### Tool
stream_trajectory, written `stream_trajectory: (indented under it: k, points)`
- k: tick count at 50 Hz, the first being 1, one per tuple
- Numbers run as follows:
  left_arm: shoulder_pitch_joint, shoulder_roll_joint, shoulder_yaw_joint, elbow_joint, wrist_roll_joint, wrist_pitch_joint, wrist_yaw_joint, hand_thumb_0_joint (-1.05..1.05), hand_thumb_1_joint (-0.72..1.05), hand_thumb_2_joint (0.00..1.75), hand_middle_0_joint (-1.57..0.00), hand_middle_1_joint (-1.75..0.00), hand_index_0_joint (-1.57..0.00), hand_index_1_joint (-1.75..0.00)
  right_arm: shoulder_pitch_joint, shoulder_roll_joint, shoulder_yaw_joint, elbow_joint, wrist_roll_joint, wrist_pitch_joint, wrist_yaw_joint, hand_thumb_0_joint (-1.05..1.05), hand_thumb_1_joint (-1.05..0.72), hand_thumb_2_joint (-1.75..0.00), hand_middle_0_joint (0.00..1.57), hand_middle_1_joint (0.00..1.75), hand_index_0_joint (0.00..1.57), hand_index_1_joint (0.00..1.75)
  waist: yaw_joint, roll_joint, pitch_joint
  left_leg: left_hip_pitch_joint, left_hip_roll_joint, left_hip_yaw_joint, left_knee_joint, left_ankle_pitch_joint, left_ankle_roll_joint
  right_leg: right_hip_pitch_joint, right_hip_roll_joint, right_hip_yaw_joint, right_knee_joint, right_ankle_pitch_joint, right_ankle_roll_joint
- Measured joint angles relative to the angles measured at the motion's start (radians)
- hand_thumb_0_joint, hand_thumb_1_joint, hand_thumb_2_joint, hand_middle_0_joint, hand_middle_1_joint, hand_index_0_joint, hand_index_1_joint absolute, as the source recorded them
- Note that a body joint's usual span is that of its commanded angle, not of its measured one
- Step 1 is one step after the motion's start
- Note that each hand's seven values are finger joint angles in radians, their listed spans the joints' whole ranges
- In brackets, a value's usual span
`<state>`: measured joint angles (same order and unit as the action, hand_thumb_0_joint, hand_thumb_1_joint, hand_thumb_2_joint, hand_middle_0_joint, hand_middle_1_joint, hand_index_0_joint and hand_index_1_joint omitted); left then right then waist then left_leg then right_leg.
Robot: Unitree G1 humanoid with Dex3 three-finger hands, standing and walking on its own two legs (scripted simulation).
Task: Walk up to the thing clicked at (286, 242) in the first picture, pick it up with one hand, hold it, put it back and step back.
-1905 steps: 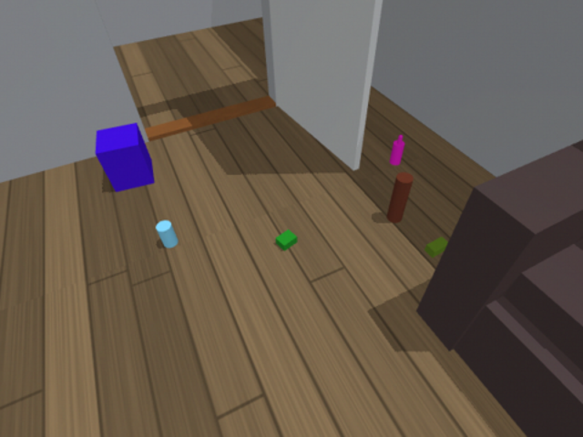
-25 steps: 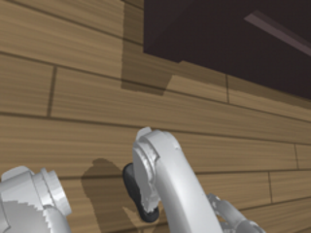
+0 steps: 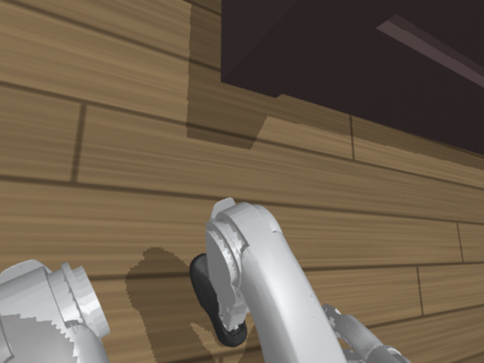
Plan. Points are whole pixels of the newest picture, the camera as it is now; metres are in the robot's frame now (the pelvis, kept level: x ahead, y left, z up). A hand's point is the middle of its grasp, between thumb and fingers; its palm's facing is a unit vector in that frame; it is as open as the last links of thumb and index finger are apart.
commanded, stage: rest palm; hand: left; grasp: from above
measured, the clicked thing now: out of the picture +0.48 +0.36 -0.29
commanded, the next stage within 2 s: approach in 0.46 s
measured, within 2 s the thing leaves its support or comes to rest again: neither
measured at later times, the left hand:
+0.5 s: hand out of the picture +0.44 +0.36 -0.24, palm faces -0.50 -0.07 -0.87, open 13.9 cm
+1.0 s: hand out of the picture +0.47 +0.40 -0.15, palm faces -0.45 -0.01 -0.89, open 13.8 cm
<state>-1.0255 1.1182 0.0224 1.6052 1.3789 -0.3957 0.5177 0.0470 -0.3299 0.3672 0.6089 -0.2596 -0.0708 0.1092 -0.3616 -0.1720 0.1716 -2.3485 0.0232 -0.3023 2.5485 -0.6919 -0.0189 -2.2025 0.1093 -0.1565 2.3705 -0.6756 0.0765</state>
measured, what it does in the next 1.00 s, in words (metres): stands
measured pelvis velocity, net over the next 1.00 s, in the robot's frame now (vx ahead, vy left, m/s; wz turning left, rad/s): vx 0.00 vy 0.00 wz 0.02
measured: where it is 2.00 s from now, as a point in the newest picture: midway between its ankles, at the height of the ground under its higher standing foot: (165, 349)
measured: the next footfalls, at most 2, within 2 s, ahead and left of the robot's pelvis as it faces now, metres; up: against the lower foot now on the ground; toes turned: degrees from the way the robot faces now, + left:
none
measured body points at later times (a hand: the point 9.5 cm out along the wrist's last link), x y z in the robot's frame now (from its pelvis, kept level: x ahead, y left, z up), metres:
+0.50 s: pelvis +0.00 +0.00 +0.00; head +0.27 +0.15 +0.32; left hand +0.46 +0.36 -0.19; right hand +0.09 -0.26 -0.06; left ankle +0.07 +0.13 -0.27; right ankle +0.12 -0.13 -0.27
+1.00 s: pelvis +0.00 +0.00 +0.01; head +0.25 +0.13 +0.36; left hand +0.49 +0.39 -0.10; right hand +0.10 -0.26 -0.06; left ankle +0.07 +0.13 -0.27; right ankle +0.12 -0.13 -0.27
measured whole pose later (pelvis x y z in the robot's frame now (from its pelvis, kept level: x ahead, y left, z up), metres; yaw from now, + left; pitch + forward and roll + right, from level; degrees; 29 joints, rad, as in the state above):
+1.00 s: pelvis +0.00 +0.00 +0.01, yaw +1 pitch +30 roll -15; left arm -1.03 1.06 0.04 1.36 1.29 -0.24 0.24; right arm 0.10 -0.32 0.25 0.57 -0.19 -0.02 0.12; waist -0.32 -0.05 0.08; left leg -2.38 0.01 -0.26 2.49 -0.67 0.00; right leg -2.22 0.08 -0.13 2.34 -0.69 0.07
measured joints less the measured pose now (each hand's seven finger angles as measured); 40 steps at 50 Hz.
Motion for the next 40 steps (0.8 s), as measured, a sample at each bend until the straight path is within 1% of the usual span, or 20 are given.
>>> stream_trajectory:
  k: [5, 8, 15, 21, 26, 31, 35, 38, 40]
  points:
    - [-0.005, -0.003, 0.003, 0.0, 0.003, 0.013, 0.006, 0.0, -0.44, 0.97, -0.08, -0.97, -0.08, -0.96, 0.002, 0.0, -0.005, 0.0, 0.003, -0.007, 0.001, 0.0, -0.89, -0.89, 0.21, 0.3, 0.2, 0.3, -0.002, 0.002, -0.004, -0.003, -0.001, 0.001, 0.001, 0.001, -0.001, -0.004, -0.001, 0.0, 0.003, 0.0, -0.002]
    - [-0.011, -0.003, 0.004, 0.0, -0.005, 0.022, 0.001, 0.0, -0.44, 0.96, -0.08, -0.97, -0.08, -0.96, 0.004, -0.001, -0.008, -0.002, 0.006, -0.011, 0.002, 0.0, -0.89, -0.89, 0.21, 0.3, 0.2, 0.3, -0.002, 0.004, -0.007, -0.007, 0.0, 0.001, 0.002, 0.001, -0.001, -0.008, -0.001, 0.0, 0.004, 0.001, -0.003]
    - [-0.019, 0.009, 0.005, -0.001, -0.019, 0.026, -0.034, 0.0, -0.44, 0.96, -0.08, -0.97, -0.08, -0.96, -0.001, -0.008, -0.011, -0.014, 0.01, -0.013, 0.002, 0.0, -0.89, -0.89, 0.21, 0.3, 0.2, 0.3, -0.004, 0.011, 0.006, -0.009, -0.001, 0.002, 0.002, 0.001, 0.001, -0.008, -0.002, 0.001, 0.003, 0.0, 0.0]
    - [-0.001, 0.02, 0.02, -0.023, -0.021, 0.0, -0.058, 0.0, -0.43, 0.96, -0.08, -0.97, -0.08, -0.96, -0.004, -0.013, -0.005, -0.027, 0.005, -0.006, -0.001, 0.0, -0.89, -0.89, 0.21, 0.3, 0.2, 0.3, 0.001, 0.006, 0.026, 0.002, -0.001, -0.002, 0.0, -0.002, -0.002, 0.002, -0.003, -0.002, -0.001, -0.002, 0.001]
    - [0.011, 0.021, 0.033, -0.034, -0.014, -0.024, -0.045, 0.0, -0.44, 0.96, -0.07, -0.96, -0.08, -0.96, -0.005, -0.015, 0.001, -0.026, -0.002, 0.003, 0.0, 0.0, -0.89, -0.89, 0.21, 0.3, 0.2, 0.3, 0.006, -0.004, 0.027, 0.009, -0.002, -0.008, 0.0, -0.004, -0.007, 0.006, -0.003, -0.006, -0.001, -0.001, 0.002]
    - [0.011, 0.009, 0.024, -0.037, -0.002, -0.026, -0.019, 0.0, -0.44, 0.97, -0.07, -0.96, -0.07, -0.96, -0.008, -0.011, -0.005, -0.012, -0.008, 0.006, -0.001, 0.0, -0.89, -0.89, 0.21, 0.3, 0.2, 0.3, 0.011, -0.007, 0.015, 0.008, 0.0, -0.008, 0.001, -0.007, -0.008, 0.003, -0.002, -0.006, 0.001, -0.001, 0.002]
    - [0.005, -0.005, 0.021, -0.049, 0.016, -0.007, -0.002, 0.0, -0.45, 0.97, -0.08, -0.98, -0.08, -0.97, -0.004, -0.004, -0.016, -0.002, -0.006, 0.0, 0.002, 0.0, -0.89, -0.89, 0.21, 0.3, 0.2, 0.3, 0.012, -0.006, 0.002, 0.005, 0.001, -0.003, 0.001, -0.007, -0.007, 0.0, -0.003, -0.002, 0.003, -0.003, -0.001]
    - [-0.007, -0.021, 0.028, -0.078, 0.02, 0.019, -0.003, 0.0, -0.46, 0.98, -0.08, -0.99, -0.08, -0.98, 0.008, 0.001, -0.029, 0.002, 0.002, -0.006, 0.007, 0.0, -0.9, -0.89, 0.21, 0.3, 0.2, 0.3, 0.015, 0.002, -0.018, -0.002, -0.001, 0.002, -0.002, -0.005, -0.008, -0.007, -0.007, 0.0, 0.004, -0.004, -0.004]
    - [-0.015, -0.026, 0.033, -0.099, 0.018, 0.042, -0.014, 0.0, -0.46, 0.98, -0.08, -0.99, -0.08, -0.98, 0.016, 0.005, -0.04, 0.001, 0.009, -0.008, 0.01, 0.0, -0.9, -0.89, 0.21, 0.3, 0.2, 0.3, 0.015, 0.013, -0.036, -0.01, -0.003, 0.004, -0.006, -0.003, -0.008, -0.014, -0.01, 0.002, 0.003, -0.005, -0.004]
